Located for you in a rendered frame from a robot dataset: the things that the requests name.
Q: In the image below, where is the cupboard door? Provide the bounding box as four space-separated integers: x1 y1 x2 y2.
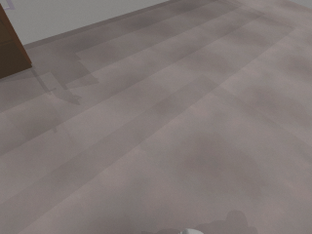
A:
0 4 32 64

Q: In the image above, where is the handle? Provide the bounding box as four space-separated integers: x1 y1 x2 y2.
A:
3 0 15 11

